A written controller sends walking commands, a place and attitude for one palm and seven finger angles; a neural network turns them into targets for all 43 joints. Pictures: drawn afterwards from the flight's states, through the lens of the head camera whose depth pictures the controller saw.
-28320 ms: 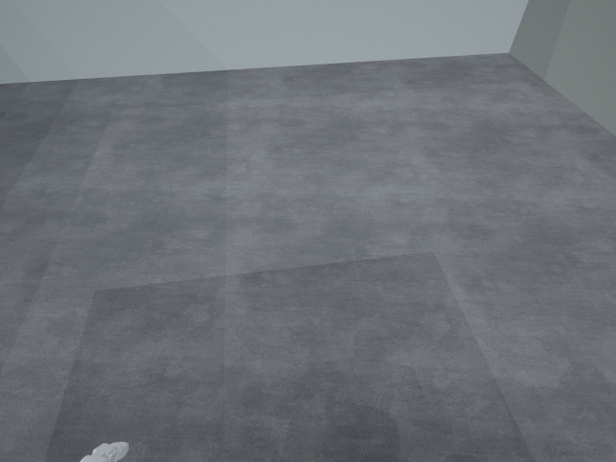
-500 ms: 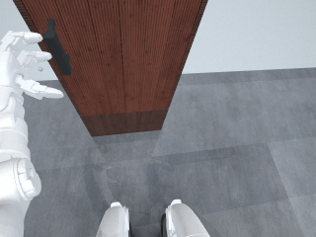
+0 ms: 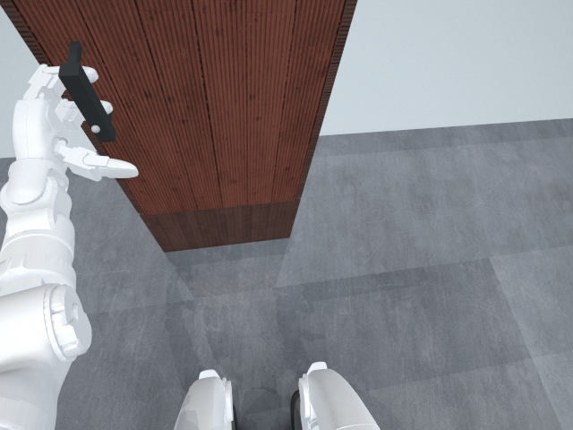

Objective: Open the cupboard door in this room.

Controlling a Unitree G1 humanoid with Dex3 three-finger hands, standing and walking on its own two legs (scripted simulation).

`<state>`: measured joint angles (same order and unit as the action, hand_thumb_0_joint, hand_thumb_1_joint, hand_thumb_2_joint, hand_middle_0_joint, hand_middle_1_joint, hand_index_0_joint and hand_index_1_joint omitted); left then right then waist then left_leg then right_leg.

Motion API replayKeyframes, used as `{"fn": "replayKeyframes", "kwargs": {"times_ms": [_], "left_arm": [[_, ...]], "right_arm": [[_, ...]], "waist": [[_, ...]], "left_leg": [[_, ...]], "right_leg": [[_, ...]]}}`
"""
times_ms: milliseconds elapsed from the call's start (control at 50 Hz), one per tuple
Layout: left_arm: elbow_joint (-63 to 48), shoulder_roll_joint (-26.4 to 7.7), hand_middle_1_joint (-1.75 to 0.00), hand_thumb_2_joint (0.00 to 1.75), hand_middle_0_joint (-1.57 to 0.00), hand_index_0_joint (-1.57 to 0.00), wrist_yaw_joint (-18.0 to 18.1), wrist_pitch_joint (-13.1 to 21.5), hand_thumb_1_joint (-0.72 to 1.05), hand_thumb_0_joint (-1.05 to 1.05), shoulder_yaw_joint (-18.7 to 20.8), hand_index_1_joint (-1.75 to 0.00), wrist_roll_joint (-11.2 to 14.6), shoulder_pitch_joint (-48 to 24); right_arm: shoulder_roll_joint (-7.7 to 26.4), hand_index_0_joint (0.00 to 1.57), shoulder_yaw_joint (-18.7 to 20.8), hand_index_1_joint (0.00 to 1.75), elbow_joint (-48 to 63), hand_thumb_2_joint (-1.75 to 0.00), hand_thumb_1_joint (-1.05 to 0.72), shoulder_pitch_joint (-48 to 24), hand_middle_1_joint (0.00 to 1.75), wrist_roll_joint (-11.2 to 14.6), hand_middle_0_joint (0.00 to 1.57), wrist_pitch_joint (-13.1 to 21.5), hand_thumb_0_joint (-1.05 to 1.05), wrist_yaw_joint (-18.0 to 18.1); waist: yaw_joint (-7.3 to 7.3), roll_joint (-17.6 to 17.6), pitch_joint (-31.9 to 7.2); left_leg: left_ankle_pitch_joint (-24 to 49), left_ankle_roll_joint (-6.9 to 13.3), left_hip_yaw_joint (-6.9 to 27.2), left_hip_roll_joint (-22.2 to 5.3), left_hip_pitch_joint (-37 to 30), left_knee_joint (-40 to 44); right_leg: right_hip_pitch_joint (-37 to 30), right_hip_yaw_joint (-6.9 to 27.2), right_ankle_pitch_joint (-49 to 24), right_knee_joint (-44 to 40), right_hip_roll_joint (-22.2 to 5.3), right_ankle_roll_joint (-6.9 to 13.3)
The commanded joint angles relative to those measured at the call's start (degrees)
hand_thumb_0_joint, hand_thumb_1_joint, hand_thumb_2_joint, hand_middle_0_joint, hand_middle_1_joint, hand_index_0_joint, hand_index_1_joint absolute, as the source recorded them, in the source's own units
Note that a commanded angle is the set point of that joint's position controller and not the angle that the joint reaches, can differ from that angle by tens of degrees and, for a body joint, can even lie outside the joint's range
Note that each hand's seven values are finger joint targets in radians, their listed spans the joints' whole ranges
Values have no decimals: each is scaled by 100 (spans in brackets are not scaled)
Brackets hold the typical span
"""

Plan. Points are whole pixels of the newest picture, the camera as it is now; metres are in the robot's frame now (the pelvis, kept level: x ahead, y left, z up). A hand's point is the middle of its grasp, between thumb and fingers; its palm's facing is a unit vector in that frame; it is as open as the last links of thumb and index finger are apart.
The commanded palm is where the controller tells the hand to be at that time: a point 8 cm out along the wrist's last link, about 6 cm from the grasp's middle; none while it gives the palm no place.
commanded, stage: slide the fingers in behind the handle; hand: left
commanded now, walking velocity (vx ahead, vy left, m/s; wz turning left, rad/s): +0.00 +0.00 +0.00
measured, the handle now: (91, 95) +0.56 +0.23 +0.07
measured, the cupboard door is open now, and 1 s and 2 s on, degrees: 0 0 3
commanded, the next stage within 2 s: close the thumb around the handle in 0.86 s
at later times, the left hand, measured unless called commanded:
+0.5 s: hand (110, 129) +0.50 +0.20 +0.06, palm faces +0.07 -1.00 +0.00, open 14.0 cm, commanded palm +0.48 +0.24 +0.06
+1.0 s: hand (111, 127) +0.51 +0.20 +0.06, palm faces +0.07 -1.00 -0.02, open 14.0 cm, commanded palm +0.48 +0.24 +0.06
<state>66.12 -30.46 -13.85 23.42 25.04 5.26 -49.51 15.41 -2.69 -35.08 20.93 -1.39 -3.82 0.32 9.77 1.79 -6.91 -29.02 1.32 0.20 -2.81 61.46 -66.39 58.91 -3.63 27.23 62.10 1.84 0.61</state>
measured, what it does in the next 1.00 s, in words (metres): stands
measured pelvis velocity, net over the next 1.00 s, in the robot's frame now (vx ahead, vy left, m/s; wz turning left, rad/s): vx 0.00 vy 0.01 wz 0.00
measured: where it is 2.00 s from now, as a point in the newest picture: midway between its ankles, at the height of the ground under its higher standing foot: outside the picture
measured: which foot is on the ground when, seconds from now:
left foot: down 0.00-1.00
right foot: down 0.00-1.00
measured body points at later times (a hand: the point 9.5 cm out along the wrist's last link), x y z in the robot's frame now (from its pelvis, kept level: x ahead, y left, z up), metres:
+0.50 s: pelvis +0.00 +0.00 +0.00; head +0.14 +0.02 +0.43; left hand +0.49 +0.25 +0.06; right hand +0.02 -0.27 -0.11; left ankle +0.01 +0.10 -0.65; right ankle +0.02 -0.12 -0.65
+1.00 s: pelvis +0.00 +0.01 +0.00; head +0.14 +0.03 +0.43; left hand +0.50 +0.25 +0.06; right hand +0.01 -0.25 -0.11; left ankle +0.01 +0.10 -0.65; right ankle +0.02 -0.12 -0.65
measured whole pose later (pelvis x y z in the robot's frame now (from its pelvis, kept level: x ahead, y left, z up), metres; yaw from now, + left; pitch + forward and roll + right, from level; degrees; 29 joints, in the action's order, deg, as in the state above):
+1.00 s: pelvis +0.00 +0.01 +0.00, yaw +0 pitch +24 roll -4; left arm 65.7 -26.7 -9.3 25.6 22.2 4.5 -50.0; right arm 14.9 -2.3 -35.8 21.4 -2.1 -3.6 -0.5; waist 9.7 2.1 -7.2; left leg -29.2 2.0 -0.3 -2.2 61.7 -66.7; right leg 59.1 -3.1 27.3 62.3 1.3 -0.1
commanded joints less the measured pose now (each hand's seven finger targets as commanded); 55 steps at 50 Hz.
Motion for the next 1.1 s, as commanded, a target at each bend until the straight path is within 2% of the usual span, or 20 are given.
{"fn": "replayKeyframes", "kwargs": {"times_ms": [0,60,180,200,240,280,300,360,420,480,500,540,620,680,720,780,940,960,1000,1080], "left_arm": [[-1453,-1656,-120,30,-30,-30,82,580,-50,0,267,-120,15,-2274],[-1291,-1178,-120,30,-30,-30,10,511,-50,0,-81,-120,77,-2237],[-1222,-1396,-120,30,-30,-30,53,344,-50,0,137,-120,148,-2256],[-1288,-1362,-120,30,-30,-30,84,361,-50,0,95,-120,143,-2372],[-1500,-1580,-120,30,-30,-30,156,477,-50,0,269,-120,92,-2381],[-1570,-1218,-120,30,-30,-30,174,571,-50,0,27,-120,57,-2212],[-1394,-1128,-120,30,-30,-30,179,556,-50,0,-29,-120,45,-2107],[-1137,-826,-120,30,-30,-30,155,441,-50,0,-261,-120,78,-2194],[-1174,-872,-120,30,-30,-30,210,362,-50,0,-228,-120,100,-2490],[-1538,-1298,-120,30,-30,-30,343,557,-50,0,117,-120,65,-2559],[-1527,-1067,-120,30,-30,-30,354,594,-50,0,-49,-120,32,-2471],[-1316,-948,-120,30,-30,-30,353,592,-50,0,-128,-120,-16,-2194],[-1248,-673,-120,30,-30,-30,320,520,-50,0,-361,-120,8,-2349],[-1291,-991,-120,30,-30,-30,386,548,-50,0,-75,-120,57,-2427],[-1221,-789,-120,30,-30,-30,413,547,-50,0,-238,-120,20,-2453],[-1315,-998,-120,30,-30,-30,444,626,-50,0,-91,-120,-32,-2463],[-1199,-819,-120,30,-30,-30,446,592,-50,0,-235,-120,-40,-2495],[-1274,-917,-121,32,-30,-30,463,619,-44,0,-177,-121,-57,-2588],[-1365,-739,-122,37,-31,-31,477,622,-33,0,-287,-122,-44,-2579],[-1240,-830,-124,47,-33,-33,503,589,-11,0,-154,-124,3,-2390]], "right_arm": [[990,20,384,30,257,-90,-90,969,30,-14,20,95,0,43],[960,20,381,30,247,-90,-90,948,30,5,20,98,0,24],[986,20,384,30,234,-90,-90,954,30,35,20,108,0,59],[969,20,379,30,228,-90,-90,950,30,38,20,120,0,59],[965,20,389,30,252,-90,-90,961,30,12,20,140,0,58],[916,20,408,30,260,-90,-90,943,30,4,20,156,0,15],[921,20,400,30,232,-90,-90,941,30,4,20,156,0,2],[943,20,404,30,232,-90,-90,938,30,15,20,142,0,-1],[979,20,420,30,201,-90,-90,954,30,17,20,145,0,17],[988,20,421,30,210,-90,-90,986,30,-27,20,165,0,15],[951,20,424,30,204,-90,-90,987,30,-34,20,170,0,-8],[939,20,410,30,204,-90,-90,955,30,-35,20,154,0,-28],[968,20,429,30,204,-90,-90,937,30,-15,20,111,0,-31],[991,20,414,30,211,-90,-90,950,30,-24,20,107,0,-11],[955,20,406,30,207,-90,-90,948,30,-30,20,116,0,-17],[983,20,411,30,209,-90,-90,969,30,-50,20,110,0,-17],[985,20,411,30,211,-90,-90,955,30,-49,20,96,0,-15],[1005,20,414,30,194,-90,-90,981,30,-68,20,91,0,-6],[975,20,421,30,196,-90,-90,981,30,-73,20,83,0,-22],[999,20,427,30,194,-90,-90,1006,30,-66,20,64,0,-28]], "waist": [[-83,812,-3063],[50,637,-2775],[-10,524,-2725],[54,433,-2691],[-52,515,-2907],[-76,821,-3084],[-42,630,-2884],[85,548,-2467],[118,509,-2557],[-50,831,-3072],[-8,829,-3142],[-3,574,-2847],[82,663,-2646],[-6,692,-2784],[74,547,-2624],[14,621,-2816],[69,709,-2705],[54,764,-2779],[37,880,-2939],[22,587,-2881]], "left_leg": [[2521,16,265,122,-2296,621],[2328,48,234,121,-2156,633],[2088,69,170,152,-1827,657],[2047,90,154,151,-1765,640],[2151,77,155,166,-1802,635],[2414,43,162,165,-2150,618],[2334,38,186,143,-2101,629],[2055,52,205,146,-1996,700],[1914,41,255,137,-2030,718],[2373,4,276,149,-2331,671],[2522,-1,274,148,-2454,643],[2387,7,254,133,-2254,655],[2223,-19,313,115,-2390,760],[2289,-31,340,125,-2396,761],[2215,-4,315,131,-2271,749],[2346,-20,342,126,-2355,730],[2236,-47,377,112,-2450,760],[2368,-61,430,99,-2572,755],[2505,-84,421,100,-2702,741],[2509,-66,408,101,-2567,749]], "right_leg": [[-1298,233,-2112,-612,129,48],[-1250,232,-2051,-669,141,37],[-1464,304,-2026,-732,116,10],[-1489,325,-2041,-746,122,-6],[-1669,347,-2154,-697,111,6],[-1494,302,-2271,-644,122,30],[-1389,262,-2156,-662,127,31],[-1178,233,-1869,-740,134,38],[-1053,208,-1678,-748,122,26],[-1204,224,-1979,-634,116,55],[-1164,206,-2073,-613,122,49],[-1173,196,-2017,-645,128,41],[-891,125,-1745,-699,131,58],[-977,127,-1776,-655,134,70],[-976,140,-1761,-682,132,47],[-999,143,-1832,-623,129,63],[-771,97,-1633,-655,130,70],[-710,69,-1656,-607,132,91],[-726,71,-1723,-610,128,79],[-871,65,-1790,-638,148,68]]}}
